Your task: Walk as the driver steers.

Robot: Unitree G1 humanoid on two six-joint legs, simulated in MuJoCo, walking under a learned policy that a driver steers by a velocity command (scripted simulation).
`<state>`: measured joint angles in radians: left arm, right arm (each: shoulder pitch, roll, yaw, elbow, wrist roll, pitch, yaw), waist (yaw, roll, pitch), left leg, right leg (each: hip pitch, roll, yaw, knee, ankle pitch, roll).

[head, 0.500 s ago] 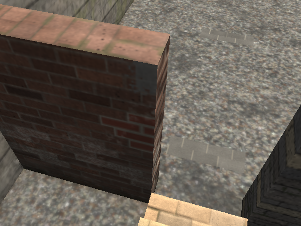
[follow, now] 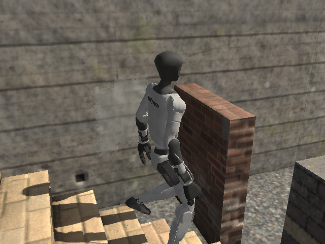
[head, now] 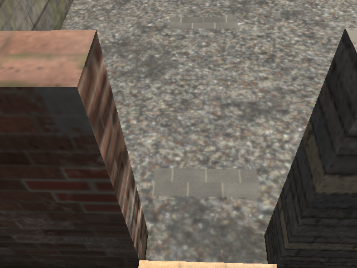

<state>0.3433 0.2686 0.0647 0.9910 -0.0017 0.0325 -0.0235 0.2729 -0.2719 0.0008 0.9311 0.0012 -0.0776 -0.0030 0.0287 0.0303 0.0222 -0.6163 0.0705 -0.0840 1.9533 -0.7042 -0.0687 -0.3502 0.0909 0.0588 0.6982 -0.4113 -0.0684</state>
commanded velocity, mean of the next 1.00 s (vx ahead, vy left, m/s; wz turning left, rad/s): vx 0.23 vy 0.00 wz -0.22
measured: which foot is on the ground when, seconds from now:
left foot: up 0.00-0.26, down 0.28-1.00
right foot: down 0.00-0.28, up 0.30-0.58, down 0.60-0.96, up 0.98-1.00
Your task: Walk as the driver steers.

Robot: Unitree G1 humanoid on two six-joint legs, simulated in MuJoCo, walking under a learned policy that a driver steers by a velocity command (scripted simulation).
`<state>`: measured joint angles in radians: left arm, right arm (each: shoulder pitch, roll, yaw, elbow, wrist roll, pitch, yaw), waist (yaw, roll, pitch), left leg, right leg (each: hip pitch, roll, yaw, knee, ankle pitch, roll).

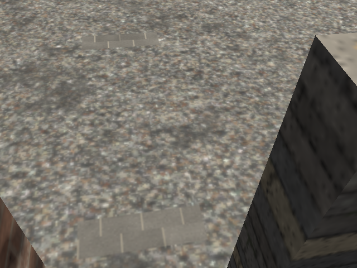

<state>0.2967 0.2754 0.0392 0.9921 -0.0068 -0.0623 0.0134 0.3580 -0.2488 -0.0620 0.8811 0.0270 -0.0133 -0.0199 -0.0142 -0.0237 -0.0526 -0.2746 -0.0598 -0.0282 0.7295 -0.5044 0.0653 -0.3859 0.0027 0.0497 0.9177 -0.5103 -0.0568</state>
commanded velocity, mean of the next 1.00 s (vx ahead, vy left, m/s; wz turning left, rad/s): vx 0.48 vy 0.00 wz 0.35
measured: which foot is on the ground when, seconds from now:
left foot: down 0.00-0.36, up 0.38-0.82, down 0.84-1.00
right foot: up 0.00-0.36, down 0.38-0.82, up 0.84-1.00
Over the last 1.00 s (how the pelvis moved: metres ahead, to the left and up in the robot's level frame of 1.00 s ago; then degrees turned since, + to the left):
0.31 -0.06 -0.19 -10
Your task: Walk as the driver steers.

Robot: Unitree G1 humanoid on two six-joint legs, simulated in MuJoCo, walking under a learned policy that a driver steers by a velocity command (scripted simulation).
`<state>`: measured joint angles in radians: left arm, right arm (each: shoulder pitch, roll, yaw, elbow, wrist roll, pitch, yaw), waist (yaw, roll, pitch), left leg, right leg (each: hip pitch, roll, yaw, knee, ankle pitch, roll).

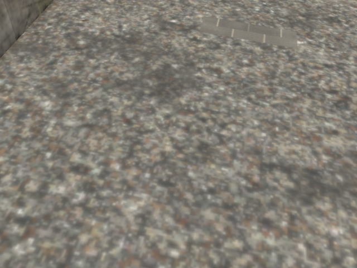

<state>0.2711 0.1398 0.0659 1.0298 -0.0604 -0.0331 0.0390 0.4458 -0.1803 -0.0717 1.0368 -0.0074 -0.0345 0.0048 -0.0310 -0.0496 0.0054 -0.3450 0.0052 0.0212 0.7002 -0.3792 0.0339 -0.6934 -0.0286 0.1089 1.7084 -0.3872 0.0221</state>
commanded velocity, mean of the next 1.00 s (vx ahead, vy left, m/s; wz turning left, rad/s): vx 0.50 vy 0.00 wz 0.00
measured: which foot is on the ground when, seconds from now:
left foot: down 0.00-0.32, up 0.34-0.88, down 0.90-1.00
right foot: up 0.00-0.30, down 0.32-0.90, up 0.92-1.00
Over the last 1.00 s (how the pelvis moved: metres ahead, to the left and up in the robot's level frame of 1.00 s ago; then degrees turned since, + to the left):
0.48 0.18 -0.37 22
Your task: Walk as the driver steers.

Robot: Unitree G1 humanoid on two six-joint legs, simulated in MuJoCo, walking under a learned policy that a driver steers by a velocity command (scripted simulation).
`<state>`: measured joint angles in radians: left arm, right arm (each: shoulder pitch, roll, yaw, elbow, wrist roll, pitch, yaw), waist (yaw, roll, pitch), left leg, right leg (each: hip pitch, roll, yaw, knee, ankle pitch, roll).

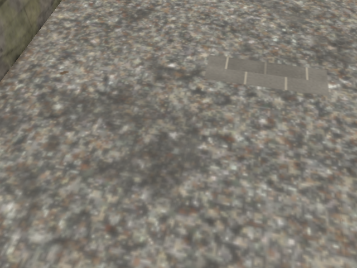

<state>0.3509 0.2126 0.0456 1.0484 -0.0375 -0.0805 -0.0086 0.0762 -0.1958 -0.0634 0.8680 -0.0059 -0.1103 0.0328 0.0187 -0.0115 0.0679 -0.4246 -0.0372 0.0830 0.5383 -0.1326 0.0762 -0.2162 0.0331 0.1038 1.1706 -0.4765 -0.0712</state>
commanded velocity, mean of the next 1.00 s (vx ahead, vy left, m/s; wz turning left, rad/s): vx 0.45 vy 0.00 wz -0.50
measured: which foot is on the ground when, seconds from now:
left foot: down 0.00-0.52, up 0.54-0.96, down 0.98-1.00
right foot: up 0.00-0.48, down 0.50-0.98, up 1.00-1.00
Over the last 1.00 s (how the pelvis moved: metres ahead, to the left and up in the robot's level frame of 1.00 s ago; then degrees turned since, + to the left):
0.61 -0.07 0.00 -3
